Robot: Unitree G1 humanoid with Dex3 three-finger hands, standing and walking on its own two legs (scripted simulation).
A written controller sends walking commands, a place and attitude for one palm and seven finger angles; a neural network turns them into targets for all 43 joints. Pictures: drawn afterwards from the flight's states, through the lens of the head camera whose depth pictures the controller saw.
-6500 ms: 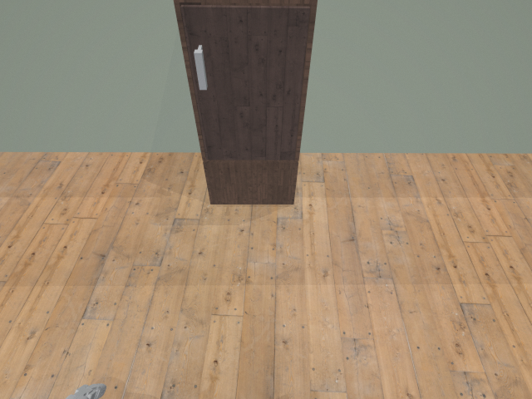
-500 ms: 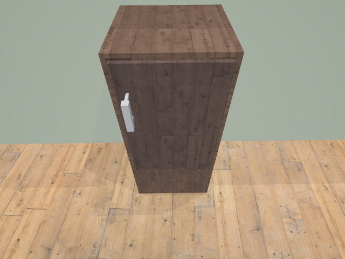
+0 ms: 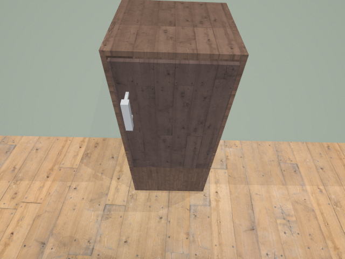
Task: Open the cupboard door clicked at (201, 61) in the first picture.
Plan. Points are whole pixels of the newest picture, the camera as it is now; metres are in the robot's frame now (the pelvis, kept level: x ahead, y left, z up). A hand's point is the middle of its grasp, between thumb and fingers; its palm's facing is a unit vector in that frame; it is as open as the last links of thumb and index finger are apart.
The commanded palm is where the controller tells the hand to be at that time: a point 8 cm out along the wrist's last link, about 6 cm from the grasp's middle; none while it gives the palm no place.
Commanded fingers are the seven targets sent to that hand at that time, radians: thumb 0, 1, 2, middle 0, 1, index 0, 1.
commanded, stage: look again from close up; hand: left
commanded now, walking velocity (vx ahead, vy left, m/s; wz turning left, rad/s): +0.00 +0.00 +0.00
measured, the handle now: (128, 111) +0.55 +0.19 -0.03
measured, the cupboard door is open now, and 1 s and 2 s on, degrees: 0 0 0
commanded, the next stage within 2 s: raise the hand with hooked fingers in 0.24 s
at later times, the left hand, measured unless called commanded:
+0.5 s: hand (92, 234) +0.18 +0.20 -0.04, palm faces +0.27 -0.95 -0.16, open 7.5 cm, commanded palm +0.11 +0.24 -0.06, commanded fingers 0.00 0.69 0.81 -0.22 -0.44 -0.22 -0.44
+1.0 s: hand (88, 235) +0.18 +0.21 -0.05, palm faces +0.03 -1.00 -0.04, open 10.0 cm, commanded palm +0.15 +0.27 -0.04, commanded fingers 0.00 0.11 0.56 -0.26 -0.81 -0.26 -0.81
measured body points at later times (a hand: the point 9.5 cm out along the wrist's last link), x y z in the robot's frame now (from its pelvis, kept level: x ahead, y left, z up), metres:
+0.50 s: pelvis +0.00 -0.01 -0.01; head +0.01 -0.02 +0.44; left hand +0.16 +0.25 -0.03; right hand +0.11 -0.26 -0.13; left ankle +0.02 +0.10 -0.74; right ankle -0.06 -0.11 -0.74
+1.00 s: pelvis -0.06 -0.03 -0.10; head +0.01 -0.02 +0.35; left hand +0.17 +0.26 -0.04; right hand +0.12 -0.25 -0.18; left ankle +0.02 +0.10 -0.74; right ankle -0.06 -0.11 -0.74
